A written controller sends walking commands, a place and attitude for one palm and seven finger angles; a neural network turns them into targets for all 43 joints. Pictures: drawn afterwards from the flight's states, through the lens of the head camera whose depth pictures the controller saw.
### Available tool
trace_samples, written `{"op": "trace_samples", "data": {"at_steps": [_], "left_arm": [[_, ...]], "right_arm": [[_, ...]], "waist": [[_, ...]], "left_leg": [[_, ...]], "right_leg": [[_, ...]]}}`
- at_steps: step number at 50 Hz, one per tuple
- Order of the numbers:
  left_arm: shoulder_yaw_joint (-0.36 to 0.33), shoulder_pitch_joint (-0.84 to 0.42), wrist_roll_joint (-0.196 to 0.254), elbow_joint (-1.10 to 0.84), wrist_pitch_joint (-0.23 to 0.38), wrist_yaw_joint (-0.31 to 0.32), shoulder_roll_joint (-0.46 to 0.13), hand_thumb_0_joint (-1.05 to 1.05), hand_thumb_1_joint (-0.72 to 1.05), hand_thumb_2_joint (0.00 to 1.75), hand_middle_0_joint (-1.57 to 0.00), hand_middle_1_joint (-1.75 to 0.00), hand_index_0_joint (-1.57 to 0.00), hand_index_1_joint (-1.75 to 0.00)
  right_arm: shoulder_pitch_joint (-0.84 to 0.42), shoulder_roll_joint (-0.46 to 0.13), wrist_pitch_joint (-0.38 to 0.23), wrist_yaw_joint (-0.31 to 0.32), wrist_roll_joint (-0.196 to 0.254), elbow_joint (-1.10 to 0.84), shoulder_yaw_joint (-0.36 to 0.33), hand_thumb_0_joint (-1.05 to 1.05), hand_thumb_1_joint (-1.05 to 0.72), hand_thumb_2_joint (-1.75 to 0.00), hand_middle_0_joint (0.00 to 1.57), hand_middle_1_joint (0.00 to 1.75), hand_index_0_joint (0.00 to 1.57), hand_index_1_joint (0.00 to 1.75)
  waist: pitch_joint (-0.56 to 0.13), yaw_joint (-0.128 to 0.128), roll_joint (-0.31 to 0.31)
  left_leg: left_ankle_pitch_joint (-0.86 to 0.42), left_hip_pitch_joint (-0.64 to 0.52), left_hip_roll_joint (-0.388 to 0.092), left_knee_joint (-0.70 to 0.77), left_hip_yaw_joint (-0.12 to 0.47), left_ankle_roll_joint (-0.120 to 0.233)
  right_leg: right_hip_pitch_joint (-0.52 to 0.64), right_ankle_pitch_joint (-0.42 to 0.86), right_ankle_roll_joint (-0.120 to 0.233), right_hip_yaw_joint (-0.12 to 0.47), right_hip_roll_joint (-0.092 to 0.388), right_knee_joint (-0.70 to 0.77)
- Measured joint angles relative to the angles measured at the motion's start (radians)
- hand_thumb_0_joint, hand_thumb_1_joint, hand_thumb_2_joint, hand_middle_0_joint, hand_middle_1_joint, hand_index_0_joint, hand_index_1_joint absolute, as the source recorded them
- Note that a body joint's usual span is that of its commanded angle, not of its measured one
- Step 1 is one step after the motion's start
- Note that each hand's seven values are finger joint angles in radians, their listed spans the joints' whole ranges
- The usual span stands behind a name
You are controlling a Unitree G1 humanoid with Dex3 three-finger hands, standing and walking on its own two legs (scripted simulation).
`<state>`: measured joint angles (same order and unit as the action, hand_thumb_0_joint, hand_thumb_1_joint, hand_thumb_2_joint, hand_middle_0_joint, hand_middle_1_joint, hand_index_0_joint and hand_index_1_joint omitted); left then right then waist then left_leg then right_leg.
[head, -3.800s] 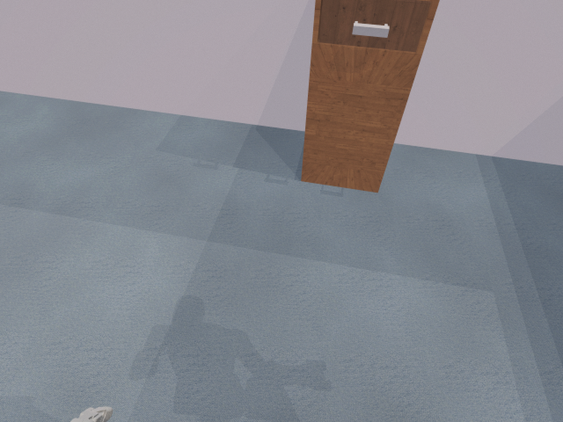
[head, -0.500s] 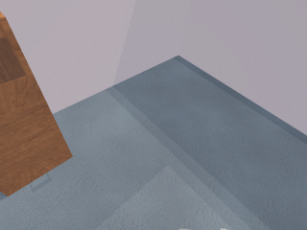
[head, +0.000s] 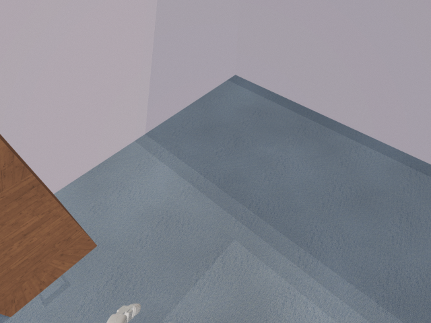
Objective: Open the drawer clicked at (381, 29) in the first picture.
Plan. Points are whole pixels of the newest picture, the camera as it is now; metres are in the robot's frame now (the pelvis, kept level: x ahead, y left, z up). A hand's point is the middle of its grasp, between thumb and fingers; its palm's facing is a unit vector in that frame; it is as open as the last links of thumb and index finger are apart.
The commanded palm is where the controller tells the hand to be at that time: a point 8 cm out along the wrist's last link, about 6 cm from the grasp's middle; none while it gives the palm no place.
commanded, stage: turn to face it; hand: left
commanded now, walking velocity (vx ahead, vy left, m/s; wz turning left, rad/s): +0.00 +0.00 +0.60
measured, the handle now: out of the picture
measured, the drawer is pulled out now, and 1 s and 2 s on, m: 0.00 0.00 0.00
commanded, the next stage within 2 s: take the last steps up to it in 1.22 s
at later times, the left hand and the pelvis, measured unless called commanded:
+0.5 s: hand out of the picture -0.01 +0.24 -0.16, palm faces +0.30 -0.91 -0.30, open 7.4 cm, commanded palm none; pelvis -0.02 +0.00 +0.00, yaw +16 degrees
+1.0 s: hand out of the picture -0.15 +0.16 -0.18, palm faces +0.60 -0.76 -0.23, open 7.4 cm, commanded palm none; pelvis -0.05 -0.02 -0.01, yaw +35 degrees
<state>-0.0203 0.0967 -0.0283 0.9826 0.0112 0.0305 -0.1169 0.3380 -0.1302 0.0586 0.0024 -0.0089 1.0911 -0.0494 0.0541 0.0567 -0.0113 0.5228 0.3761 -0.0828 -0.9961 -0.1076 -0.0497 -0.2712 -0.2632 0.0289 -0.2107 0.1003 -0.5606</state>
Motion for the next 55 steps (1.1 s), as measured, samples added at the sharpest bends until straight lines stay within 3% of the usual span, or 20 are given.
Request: {"op": "trace_samples", "data": {"at_steps": [5,9,10,12,14,16,23,26,28,30,32,34,37,41,46,49,51,53,55], "left_arm": [[-0.024,0.013,-0.004,-0.020,-0.017,0.008,-0.026,-0.01,0.92,0.90,-0.20,-0.30,-0.21,-0.30],[-0.041,0.036,0.001,-0.037,-0.037,0.004,-0.063,0.00,0.91,0.90,-0.20,-0.30,-0.21,-0.30],[-0.048,0.043,0.005,-0.041,-0.047,0.001,-0.075,0.00,0.91,0.90,-0.20,-0.30,-0.21,-0.30],[-0.061,0.055,0.004,-0.042,-0.070,-0.003,-0.102,0.00,0.91,0.90,-0.20,-0.29,-0.21,-0.30],[-0.073,0.063,0.002,-0.035,-0.080,-0.009,-0.121,0.00,0.91,0.90,-0.20,-0.29,-0.20,-0.30],[-0.079,0.074,0.002,-0.034,-0.078,-0.016,-0.132,0.01,0.91,0.90,-0.19,-0.29,-0.20,-0.30],[-0.072,0.110,0.011,-0.045,-0.073,-0.016,-0.138,0.01,0.91,0.90,-0.19,-0.29,-0.20,-0.30],[-0.063,0.110,0.016,-0.059,-0.065,-0.014,-0.128,0.01,0.91,0.90,-0.19,-0.29,-0.20,-0.30],[-0.054,0.115,0.017,-0.075,-0.050,-0.014,-0.121,0.01,0.91,0.90,-0.19,-0.29,-0.20,-0.30],[-0.042,0.117,0.008,-0.084,-0.037,-0.010,-0.100,0.01,0.91,0.90,-0.19,-0.29,-0.20,-0.30],[-0.032,0.128,0.005,-0.091,-0.035,-0.007,-0.084,0.01,0.91,0.90,-0.19,-0.29,-0.20,-0.30],[-0.024,0.139,0.004,-0.092,-0.033,-0.006,-0.072,0.01,0.91,0.90,-0.20,-0.29,-0.20,-0.30],[-0.014,0.145,0.002,-0.088,-0.029,-0.005,-0.062,0.01,0.91,0.90,-0.20,-0.29,-0.20,-0.30],[-0.004,0.149,-0.002,-0.085,-0.021,-0.009,-0.056,0.01,0.91,0.90,-0.20,-0.30,-0.21,-0.30],[-0.008,0.161,-0.008,-0.069,-0.020,-0.013,-0.069,0.01,0.91,0.90,-0.20,-0.30,-0.21,-0.30],[-0.021,0.176,-0.004,-0.050,-0.027,-0.014,-0.092,0.01,0.90,0.90,-0.20,-0.30,-0.21,-0.30],[-0.033,0.180,0.004,-0.035,-0.043,-0.015,-0.118,0.01,0.91,0.90,-0.20,-0.30,-0.21,-0.30],[-0.040,0.172,0.004,-0.016,-0.068,-0.009,-0.138,0.01,0.91,0.90,-0.20,-0.30,-0.21,-0.30],[-0.046,0.156,0.007,-0.002,-0.079,-0.008,-0.148,0.01,0.91,0.90,-0.20,-0.29,-0.20,-0.30]], "right_arm": [[-0.051,-0.001,0.001,-0.014,-0.005,-0.060,-0.011,0.00,-0.91,-0.90,0.20,0.30,0.20,0.30],[-0.077,-0.041,-0.013,-0.018,-0.011,-0.116,-0.023,0.01,-0.92,-0.90,0.20,0.30,0.20,0.30],[-0.087,-0.049,-0.018,-0.018,-0.015,-0.126,-0.028,0.01,-0.92,-0.90,0.20,0.30,0.20,0.30],[-0.105,-0.059,-0.029,-0.017,-0.021,-0.144,-0.030,0.01,-0.92,-0.90,0.20,0.30,0.20,0.30],[-0.111,-0.070,-0.035,-0.009,-0.022,-0.155,-0.028,0.00,-0.92,-0.90,0.20,0.30,0.20,0.30],[-0.115,-0.080,-0.036,-0.004,-0.020,-0.159,-0.026,0.00,-0.92,-0.90,0.20,0.30,0.20,0.30],[-0.138,-0.109,-0.029,-0.008,-0.018,-0.176,-0.027,0.00,-0.91,-0.90,0.20,0.30,0.20,0.30],[-0.151,-0.118,-0.017,-0.014,-0.018,-0.183,-0.031,0.00,-0.91,-0.90,0.20,0.30,0.20,0.30],[-0.155,-0.124,-0.007,-0.018,-0.014,-0.190,-0.036,0.00,-0.91,-0.90,0.21,0.30,0.20,0.30],[-0.161,-0.135,0.005,-0.021,-0.011,-0.190,-0.046,0.00,-0.91,-0.90,0.20,0.30,0.20,0.30],[-0.162,-0.139,0.021,-0.026,-0.014,-0.185,-0.051,0.00,-0.91,-0.90,0.20,0.30,0.20,0.30],[-0.170,-0.141,0.027,-0.033,-0.017,-0.181,-0.053,0.00,-0.91,-0.90,0.20,0.30,0.20,0.30],[-0.178,-0.137,0.025,-0.040,-0.015,-0.178,-0.050,0.00,-0.91,-0.90,0.20,0.30,0.20,0.30],[-0.193,-0.129,0.032,-0.040,-0.013,-0.167,-0.042,0.00,-0.91,-0.90,0.20,0.30,0.20,0.30],[-0.230,-0.118,0.027,-0.037,-0.006,-0.162,-0.025,0.01,-0.91,-0.90,0.20,0.30,0.20,0.30],[-0.246,-0.109,0.007,-0.034,-0.004,-0.175,-0.014,0.01,-0.91,-0.90,0.20,0.30,0.20,0.30],[-0.257,-0.096,-0.013,-0.032,-0.007,-0.182,-0.009,0.01,-0.91,-0.90,0.20,0.30,0.20,0.30],[-0.257,-0.081,-0.028,-0.025,-0.007,-0.187,0.001,0.00,-0.91,-0.90,0.20,0.30,0.20,0.30],[-0.247,-0.072,-0.034,-0.014,-0.009,-0.185,0.006,0.00,-0.91,-0.90,0.20,0.30,0.20,0.30]], "waist": [[-0.005,-0.014,0.021],[-0.007,-0.026,0.030],[-0.007,-0.027,0.038],[0.000,-0.029,0.053],[0.002,-0.030,0.057],[0.003,-0.036,0.055],[-0.002,-0.042,0.016],[0.000,-0.039,-0.007],[-0.005,-0.042,-0.017],[0.001,-0.047,-0.042],[-0.004,-0.054,-0.040],[-0.002,-0.056,-0.037],[0.007,-0.052,-0.023],[0.020,-0.061,-0.001],[0.035,-0.090,0.024],[0.033,-0.097,0.039],[0.039,-0.102,0.067],[0.043,-0.103,0.077],[0.042,-0.097,0.070]], "left_leg": [[-0.046,0.024,-0.007,0.078,-0.013,-0.003],[-0.174,-0.037,-0.007,0.308,-0.030,0.014],[-0.190,-0.020,0.002,0.300,-0.025,0.038],[-0.193,0.004,0.016,0.276,-0.020,0.072],[-0.216,0.001,0.032,0.312,-0.008,0.082],[-0.256,-0.015,0.048,0.373,0.004,0.081],[-0.342,-0.039,0.074,0.492,0.069,0.073],[-0.352,-0.020,0.082,0.480,0.109,0.057],[-0.347,0.008,0.094,0.447,0.135,0.041],[-0.211,0.060,0.100,0.316,0.156,0.030],[-0.121,0.122,0.112,0.106,0.143,0.025],[-0.139,0.161,0.101,-0.064,0.121,0.013],[-0.163,0.163,0.073,-0.148,0.096,-0.010],[-0.128,0.101,0.043,-0.050,0.070,-0.026],[-0.085,-0.007,0.036,0.170,0.033,-0.013],[-0.180,-0.101,0.042,0.375,0.003,0.005],[-0.224,-0.115,0.059,0.404,-0.005,0.052],[-0.191,-0.116,0.063,0.392,-0.001,0.077],[-0.196,-0.129,0.064,0.420,0.016,0.085]], "right_leg": [[-0.001,-0.008,-0.012,-0.057,0.032,-0.016],[-0.043,-0.055,-0.035,-0.099,0.070,-0.119],[-0.072,-0.114,-0.053,-0.085,0.076,-0.174],[-0.151,-0.221,-0.073,0.009,0.051,-0.345],[-0.215,-0.201,-0.082,0.083,0.020,-0.496],[-0.244,-0.151,-0.091,0.123,0.005,-0.558],[-0.164,-0.169,-0.103,0.167,-0.030,-0.370],[-0.089,-0.162,-0.096,0.168,-0.049,-0.215],[-0.018,-0.088,-0.080,0.160,-0.056,-0.052],[-0.010,-0.050,-0.033,0.126,-0.056,-0.044],[0.004,-0.061,-0.014,0.098,-0.036,-0.040],[0.027,-0.054,-0.011,0.073,-0.022,-0.009],[0.052,-0.039,-0.010,0.033,-0.001,0.026],[0.063,-0.036,-0.013,-0.018,0.028,0.037],[0.044,-0.048,-0.030,-0.065,0.060,0.005],[0.020,-0.075,-0.052,-0.089,0.081,-0.052],[-0.027,-0.156,-0.075,-0.047,0.098,-0.164],[-0.091,-0.260,-0.090,0.042,0.067,-0.327],[-0.140,-0.253,-0.097,0.097,0.037,-0.449]]}}
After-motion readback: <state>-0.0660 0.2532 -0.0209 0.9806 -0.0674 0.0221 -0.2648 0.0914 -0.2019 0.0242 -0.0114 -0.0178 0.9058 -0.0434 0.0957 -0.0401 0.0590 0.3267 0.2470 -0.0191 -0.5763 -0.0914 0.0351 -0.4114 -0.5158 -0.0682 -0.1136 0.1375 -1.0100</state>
